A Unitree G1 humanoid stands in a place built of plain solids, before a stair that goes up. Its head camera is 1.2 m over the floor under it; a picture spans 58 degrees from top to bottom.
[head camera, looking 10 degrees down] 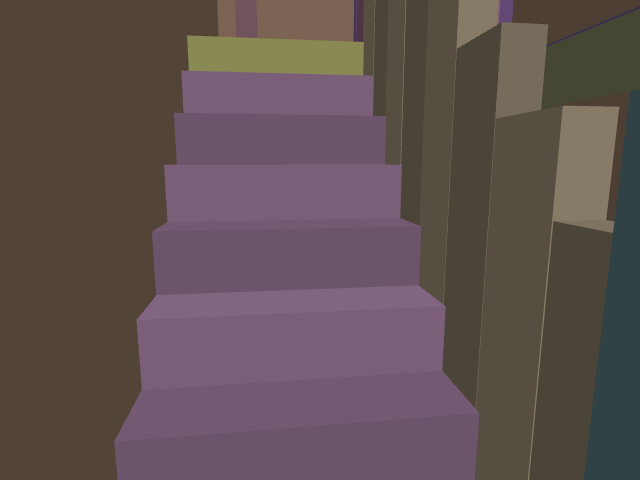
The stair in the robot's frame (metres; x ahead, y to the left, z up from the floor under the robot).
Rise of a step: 0.20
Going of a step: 0.22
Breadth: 0.85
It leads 8 degrees to the left of straight ahead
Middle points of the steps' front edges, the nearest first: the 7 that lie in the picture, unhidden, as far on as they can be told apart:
0.91 0.03 0.60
1.13 0.06 0.80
1.35 0.09 1.00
1.57 0.12 1.20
1.79 0.15 1.40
2.01 0.18 1.60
2.23 0.20 1.80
